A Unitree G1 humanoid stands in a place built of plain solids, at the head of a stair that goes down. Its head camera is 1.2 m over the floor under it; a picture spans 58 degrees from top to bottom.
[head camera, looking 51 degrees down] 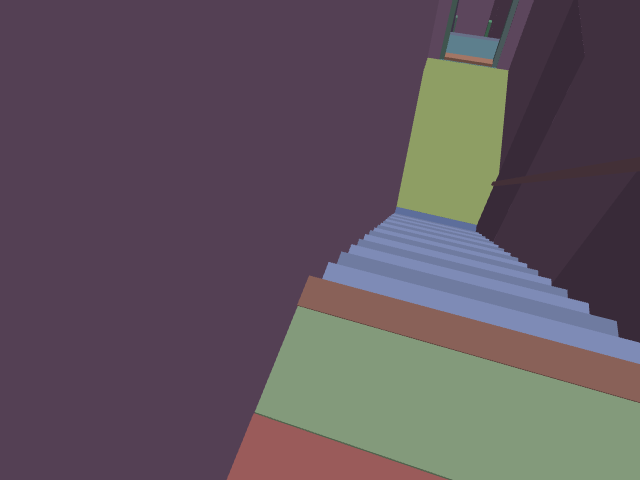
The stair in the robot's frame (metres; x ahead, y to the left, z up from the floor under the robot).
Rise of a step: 0.21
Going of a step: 0.22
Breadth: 1.20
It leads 18 degrees to the right of straight ahead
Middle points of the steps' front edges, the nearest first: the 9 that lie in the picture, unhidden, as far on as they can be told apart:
0.64 -0.54 0.00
0.85 -0.60 -0.21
1.06 -0.67 -0.42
1.28 -0.74 -0.64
1.49 -0.81 -0.85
1.70 -0.88 -1.06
1.92 -0.95 -1.28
2.13 -1.02 -1.49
2.35 -1.09 -1.70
